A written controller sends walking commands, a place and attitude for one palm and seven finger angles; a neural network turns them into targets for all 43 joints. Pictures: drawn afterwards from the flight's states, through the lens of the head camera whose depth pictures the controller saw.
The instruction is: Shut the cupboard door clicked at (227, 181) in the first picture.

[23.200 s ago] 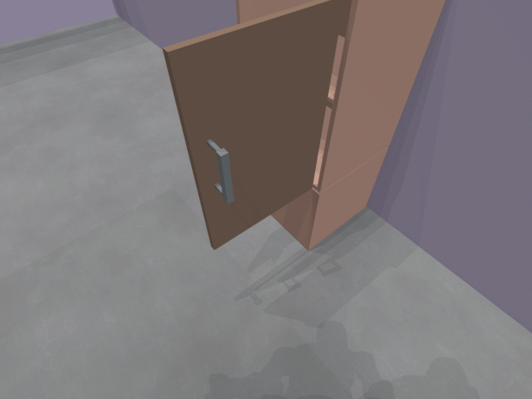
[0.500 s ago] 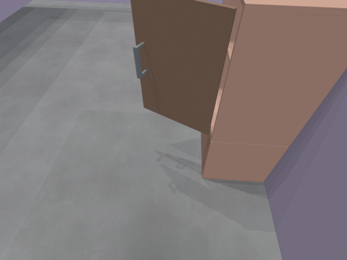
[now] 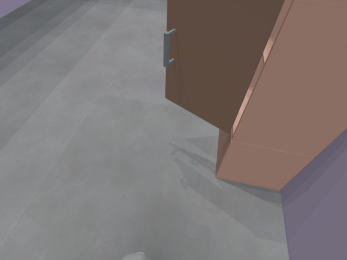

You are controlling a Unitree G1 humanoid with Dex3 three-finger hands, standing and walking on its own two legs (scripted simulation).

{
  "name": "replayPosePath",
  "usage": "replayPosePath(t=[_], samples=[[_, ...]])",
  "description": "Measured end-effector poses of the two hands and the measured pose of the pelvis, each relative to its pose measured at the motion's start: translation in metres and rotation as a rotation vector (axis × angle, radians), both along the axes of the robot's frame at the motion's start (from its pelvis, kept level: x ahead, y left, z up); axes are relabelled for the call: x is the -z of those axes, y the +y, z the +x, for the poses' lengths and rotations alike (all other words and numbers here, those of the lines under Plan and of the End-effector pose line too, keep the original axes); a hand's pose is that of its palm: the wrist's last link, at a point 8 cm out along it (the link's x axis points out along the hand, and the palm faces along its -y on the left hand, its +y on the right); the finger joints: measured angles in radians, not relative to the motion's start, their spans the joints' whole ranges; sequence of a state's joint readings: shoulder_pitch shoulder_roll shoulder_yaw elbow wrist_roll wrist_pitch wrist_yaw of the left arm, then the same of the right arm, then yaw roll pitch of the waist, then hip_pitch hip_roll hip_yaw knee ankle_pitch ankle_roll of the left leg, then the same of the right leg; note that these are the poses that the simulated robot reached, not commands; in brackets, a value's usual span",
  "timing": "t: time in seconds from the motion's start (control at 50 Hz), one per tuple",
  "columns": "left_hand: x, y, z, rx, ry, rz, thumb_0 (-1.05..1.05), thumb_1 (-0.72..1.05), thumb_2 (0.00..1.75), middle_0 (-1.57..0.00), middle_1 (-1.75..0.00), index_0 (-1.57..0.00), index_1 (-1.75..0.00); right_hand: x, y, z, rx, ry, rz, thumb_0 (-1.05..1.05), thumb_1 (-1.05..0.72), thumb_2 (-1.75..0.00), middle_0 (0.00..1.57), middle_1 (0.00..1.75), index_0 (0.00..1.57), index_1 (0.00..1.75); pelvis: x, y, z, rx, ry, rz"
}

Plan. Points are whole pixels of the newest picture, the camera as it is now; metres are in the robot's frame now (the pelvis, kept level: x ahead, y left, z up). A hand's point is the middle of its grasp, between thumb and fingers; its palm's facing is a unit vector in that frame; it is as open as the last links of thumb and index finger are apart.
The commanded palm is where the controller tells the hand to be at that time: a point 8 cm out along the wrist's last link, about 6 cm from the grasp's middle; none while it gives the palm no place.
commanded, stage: walk to a spot facing it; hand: left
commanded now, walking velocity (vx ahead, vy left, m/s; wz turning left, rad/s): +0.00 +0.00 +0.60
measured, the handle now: (169, 48) +0.90 +0.05 +0.00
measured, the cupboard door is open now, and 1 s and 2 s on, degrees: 64 64 64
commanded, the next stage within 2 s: none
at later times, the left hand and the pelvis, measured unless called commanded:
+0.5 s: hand out of the picture +0.01 +0.17 -0.12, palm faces +0.28 -0.90 -0.32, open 7.4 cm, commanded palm none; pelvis -0.01 -0.06 +0.02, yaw +17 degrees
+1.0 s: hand out of the picture -0.07 +0.16 -0.13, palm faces +0.60 -0.75 -0.29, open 7.4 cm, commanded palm none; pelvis -0.01 -0.07 +0.02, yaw +36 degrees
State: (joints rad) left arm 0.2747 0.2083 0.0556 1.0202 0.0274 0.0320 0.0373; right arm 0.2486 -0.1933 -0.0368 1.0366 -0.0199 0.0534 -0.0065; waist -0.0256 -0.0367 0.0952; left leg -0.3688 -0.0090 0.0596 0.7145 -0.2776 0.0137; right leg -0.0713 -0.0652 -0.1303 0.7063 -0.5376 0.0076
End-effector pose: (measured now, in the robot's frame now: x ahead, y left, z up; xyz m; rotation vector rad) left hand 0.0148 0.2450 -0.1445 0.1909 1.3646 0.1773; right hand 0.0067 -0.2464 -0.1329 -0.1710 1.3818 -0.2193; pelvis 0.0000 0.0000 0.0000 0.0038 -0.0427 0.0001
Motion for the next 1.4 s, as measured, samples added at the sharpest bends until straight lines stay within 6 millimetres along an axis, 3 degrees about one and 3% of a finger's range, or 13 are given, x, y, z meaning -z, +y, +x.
replayPosePath(t=[0.06,0.18,0.34,0.46,0.56,0.64,0.76,0.82,0.94,1.08,1.16,1.28,1.4], samples=[[-0.003,0.009,0.005,-0.019,-0.009,0.005,0.01,0.9,0.9,-0.2,-0.3,-0.2,-0.3,-0.003,0.006,0.011,-0.039,-0.026,-0.004,0.01,-0.91,-0.9,0.2,0.3,0.2,0.3,-0.002,0.005,-0.005,-0.016,0.005,0.003],[-0.031,0.018,0.026,-0.046,-0.109,0.032,0.01,0.9,0.9,-0.2,-0.3,-0.2,-0.3,-0.017,0.008,0.025,-0.122,-0.028,0.007,0.01,-0.91,-0.9,0.2,0.3,0.2,0.3,-0.02,0.002,-0.013,-0.08,0.047,-0.015],[-0.051,0.005,0.033,-0.109,-0.22,0.084,0.01,0.91,0.9,-0.2,-0.3,-0.2,-0.3,-0.018,-0.019,0.06,-0.21,-0.061,0.02,0.01,-0.91,-0.9,0.2,0.3,0.2,0.3,-0.023,-0.028,-0.016,-0.187,0.07,-0.033],[-0.055,-0.024,-0.007,-0.199,-0.198,0.12,0.0,0.9,0.9,-0.2,-0.3,-0.2,-0.3,-0.011,-0.047,0.102,-0.28,-0.106,0.024,0.01,-0.91,-0.9,0.2,0.3,0.2,0.3,-0.019,-0.054,-0.015,-0.273,0.063,-0.01],[-0.055,-0.045,-0.039,-0.284,-0.137,0.099,0.01,0.9,0.9,-0.2,-0.3,-0.2,-0.3,-0.022,-0.048,0.131,-0.355,-0.129,0.034,0.01,-0.91,-0.9,0.19,0.3,0.2,0.3,-0.027,-0.061,-0.009,-0.353,0.059,0.017],[-0.047,-0.055,-0.061,-0.366,-0.13,0.073,0.01,0.9,0.9,-0.2,-0.3,-0.21,-0.3,-0.024,-0.033,0.15,-0.45,-0.112,0.036,0.01,-0.91,-0.9,0.19,0.3,0.19,0.3,-0.026,-0.062,-0.007,-0.428,0.061,0.023],[-0.019,-0.053,-0.111,-0.51,-0.091,0.037,0.01,0.9,0.9,-0.2,-0.3,-0.21,-0.3,-0.021,0.014,0.186,-0.613,-0.162,0.028,0.01,-0.91,-0.9,0.19,0.3,0.2,0.3,-0.009,-0.049,-0.011,-0.524,0.067,0.002],[-0.016,-0.053,-0.13,-0.55,-0.039,0.037,0.01,0.9,0.9,-0.2,-0.3,-0.2,-0.3,-0.027,0.033,0.195,-0.659,-0.2,0.037,0.01,-0.91,-0.9,0.2,0.3,0.2,0.3,-0.011,-0.049,-0.012,-0.54,0.061,0.005],[-0.036,-0.049,-0.129,-0.599,-0.079,0.075,0.01,0.91,0.9,-0.2,-0.3,-0.2,-0.3,-0.032,0.04,0.196,-0.712,-0.198,0.055,0.01,-0.91,-0.9,0.2,0.3,0.2,0.3,-0.022,-0.058,-0.01,-0.603,0.047,-0.015],[-0.054,-0.06,-0.105,-0.628,-0.203,0.17,0.01,0.9,0.9,-0.2,-0.3,-0.2,-0.3,-0.008,0.017,0.207,-0.75,-0.14,0.096,0.01,-0.91,-0.9,0.2,0.3,0.2,0.3,-0.014,-0.086,0.003,-0.685,0.047,0.001],[-0.061,-0.086,-0.11,-0.664,-0.212,0.195,0.01,0.9,0.9,-0.2,-0.3,-0.2,-0.3,-0.001,0.006,0.221,-0.776,-0.118,0.102,0.01,-0.91,-0.9,0.2,0.3,0.2,0.3,-0.015,-0.098,0.006,-0.748,0.036,0.01],[-0.063,-0.125,-0.126,-0.765,-0.178,0.141,0.01,0.9,0.9,-0.2,-0.3,-0.2,-0.3,-0.017,0.004,0.231,-0.84,-0.091,0.098,0.01,-0.91,-0.9,0.2,0.3,0.2,0.3,-0.028,-0.103,0.015,-0.838,0.044,0.013],[-0.05,-0.157,-0.154,-0.914,-0.171,0.079,0.01,0.9,0.9,-0.2,-0.3,-0.21,-0.3,-0.03,0.03,0.24,-0.967,-0.049,0.07,0.01,-0.91,-0.9,0.19,0.3,0.19,0.3,-0.033,-0.096,0.018,-0.945,0.05,-0.005]])
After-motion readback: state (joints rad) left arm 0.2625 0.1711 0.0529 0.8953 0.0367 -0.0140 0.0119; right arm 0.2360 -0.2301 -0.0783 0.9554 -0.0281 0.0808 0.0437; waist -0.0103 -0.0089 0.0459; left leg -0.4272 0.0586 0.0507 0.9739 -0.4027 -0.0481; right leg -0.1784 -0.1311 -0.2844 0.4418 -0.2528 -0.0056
